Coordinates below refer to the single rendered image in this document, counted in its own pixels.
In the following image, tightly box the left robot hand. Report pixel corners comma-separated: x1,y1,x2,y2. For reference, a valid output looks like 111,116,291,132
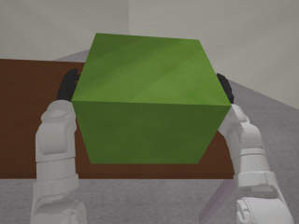
56,68,80,103

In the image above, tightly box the robot left forearm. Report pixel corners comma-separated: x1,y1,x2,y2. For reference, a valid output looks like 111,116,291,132
30,100,79,224

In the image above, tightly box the right robot hand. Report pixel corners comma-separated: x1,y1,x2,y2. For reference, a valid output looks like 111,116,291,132
216,73,235,105

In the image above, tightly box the table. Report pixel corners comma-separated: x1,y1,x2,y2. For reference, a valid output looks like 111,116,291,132
0,59,235,223

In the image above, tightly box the robot right forearm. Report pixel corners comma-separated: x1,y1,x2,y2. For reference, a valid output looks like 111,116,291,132
218,104,294,224

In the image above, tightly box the right robot upper arm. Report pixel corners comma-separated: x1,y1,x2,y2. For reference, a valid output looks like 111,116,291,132
235,197,293,224

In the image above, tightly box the carton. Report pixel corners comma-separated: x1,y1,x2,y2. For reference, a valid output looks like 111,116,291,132
71,33,232,164

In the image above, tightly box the left robot upper arm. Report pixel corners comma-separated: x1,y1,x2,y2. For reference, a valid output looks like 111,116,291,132
32,200,87,224

